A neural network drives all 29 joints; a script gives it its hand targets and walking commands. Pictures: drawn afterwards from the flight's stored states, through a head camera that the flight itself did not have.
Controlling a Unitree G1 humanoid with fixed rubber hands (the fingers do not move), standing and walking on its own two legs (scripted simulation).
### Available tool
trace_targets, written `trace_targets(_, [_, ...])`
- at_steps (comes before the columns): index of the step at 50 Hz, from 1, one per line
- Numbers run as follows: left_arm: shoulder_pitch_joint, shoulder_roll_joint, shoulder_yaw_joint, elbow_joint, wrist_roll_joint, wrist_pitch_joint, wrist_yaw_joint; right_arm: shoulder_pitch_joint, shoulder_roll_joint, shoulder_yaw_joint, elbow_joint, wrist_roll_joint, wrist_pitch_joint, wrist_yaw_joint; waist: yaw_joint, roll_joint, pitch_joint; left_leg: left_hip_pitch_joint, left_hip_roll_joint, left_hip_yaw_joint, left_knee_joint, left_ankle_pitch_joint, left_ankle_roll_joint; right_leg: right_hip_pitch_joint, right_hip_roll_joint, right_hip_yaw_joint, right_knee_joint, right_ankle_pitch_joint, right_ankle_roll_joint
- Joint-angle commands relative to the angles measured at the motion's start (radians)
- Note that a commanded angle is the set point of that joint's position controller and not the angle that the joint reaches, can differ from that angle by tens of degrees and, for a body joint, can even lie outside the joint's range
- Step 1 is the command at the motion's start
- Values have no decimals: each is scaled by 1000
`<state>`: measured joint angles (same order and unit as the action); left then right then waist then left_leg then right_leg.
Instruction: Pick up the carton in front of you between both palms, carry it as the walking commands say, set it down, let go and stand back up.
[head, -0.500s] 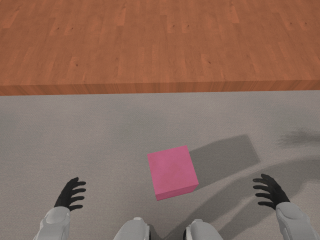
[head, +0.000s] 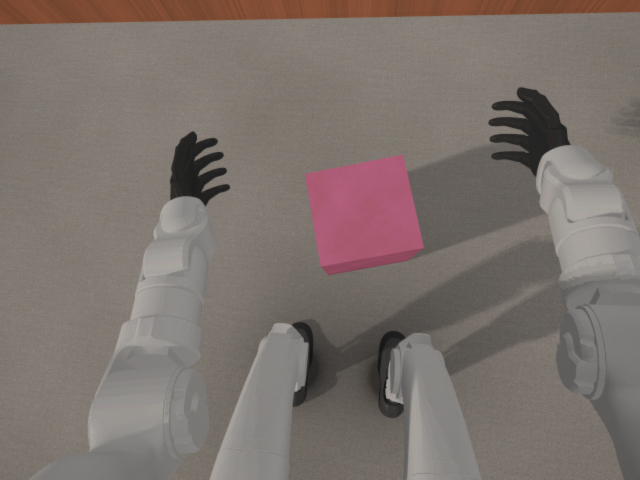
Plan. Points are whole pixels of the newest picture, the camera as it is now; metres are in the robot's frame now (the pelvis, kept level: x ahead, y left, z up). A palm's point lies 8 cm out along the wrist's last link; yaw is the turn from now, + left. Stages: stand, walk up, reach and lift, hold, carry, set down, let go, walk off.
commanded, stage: reach and lift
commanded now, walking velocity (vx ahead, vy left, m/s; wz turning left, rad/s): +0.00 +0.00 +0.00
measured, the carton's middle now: (361, 222) +0.49 +0.00 -0.54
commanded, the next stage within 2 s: none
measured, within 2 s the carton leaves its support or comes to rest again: leaves its support in 1.86 s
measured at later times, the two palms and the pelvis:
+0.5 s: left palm (245, 198) +0.45 +0.20 -0.24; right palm (477, 165) +0.53 -0.18 -0.25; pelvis +0.02 +0.00 -0.09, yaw +3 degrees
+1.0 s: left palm (268, 220) +0.46 +0.20 -0.43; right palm (442, 201) +0.52 -0.17 -0.45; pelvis -0.04 +0.01 -0.27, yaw +4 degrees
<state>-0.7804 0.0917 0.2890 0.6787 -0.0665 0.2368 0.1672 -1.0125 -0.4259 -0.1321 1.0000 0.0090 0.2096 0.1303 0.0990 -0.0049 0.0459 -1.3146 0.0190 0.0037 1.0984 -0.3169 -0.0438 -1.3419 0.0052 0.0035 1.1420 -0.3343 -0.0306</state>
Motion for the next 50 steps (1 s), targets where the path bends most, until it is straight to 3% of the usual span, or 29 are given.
trace_targets(1, [-314, 70, 52, -79, 17, -6, 17, -415, -144, -17, -25, -9, -10, 6, 28, -115, -805, 188, -74, 87, -65, -61, -25, 458, 36, 45, -137, -94, 27])
trace_targets(5, [-369, 41, 111, -65, 63, -14, 23, -507, -147, -38, 34, -56, -13, 6, 41, -136, -901, 154, -83, 96, -41, -18, -28, 450, 40, 52, -115, -45, 25])
trace_targets(10, [-337, 7, 163, -87, 115, -63, 5, -512, -105, -77, 30, -109, -46, -7, 33, -160, -985, 70, -96, 104, -23, 104, -30, 491, 47, 59, -70, 176, 29])
trace_targets(15, [-293, -17, 189, -71, 141, -127, -27, -456, -24, -99, 17, -128, -90, -33, 19, -159, -984, -106, -102, 103, 68, 190, -35, 405, 43, 75, 33, 358, 30])
trace_targets(20, [-234, -18, 182, 7, 127, -183, -42, -361, 21, -93, 13, -117, -126, -64, 3, -151, -987, -290, -105, 93, 213, 230, -45, 237, 33, 89, 191, 474, 29])
trace_targets(24, [-239, 9, 130, 13, 66, -215, -27, -362, -20, -65, -34, -74, -151, -90, -22, -145, -1081, -380, -107, 85, 334, 272, -55, 178, 29, 85, 326, 539, 28])
trace_targets(28, [-276, 50, 49, -6, -15, -227, 5, -417, -85, 4, -92, 12, -167, -111, -28, -155, -1196, -355, -107, 80, 459, 298, -52, 112, 28, 64, 453, 482, 34])
trace_targets(33, [-370, 86, -11, -50, -85, -206, 39, -516, -153, 76, -113, 105, -160, -117, -18, -158, -1234, -323, -99, 86, 587, 205, -49, 0, 24, 36, 568, 281, 38])
trace_targets(41, [-574, 112, -50, 63, -134, -161, 68, -679, -213, 145, 69, 172, -135, -107, -15, -136, -1014, -361, -72, 91, 707, -49, -37, -233, -9, 33, 658, -74, 26])
trace_targets(47, [-680, 137, -42, 209, -126, -188, 60, -761, -230, 179, 195, 188, -161, -104, -13, -102, -871, -376, -61, 73, 801, -52, -32, -350, -32, 58, 736, -112, 14])
trace_targets(50, [-684, 101, -71, 299, -170, -206, 45, -784, -232, 205, 205, 196, -183, -110, -43, -105, -838, -377, -65, 63, 840, -21, -32, -363, -42, 65, 771, -83, 9])
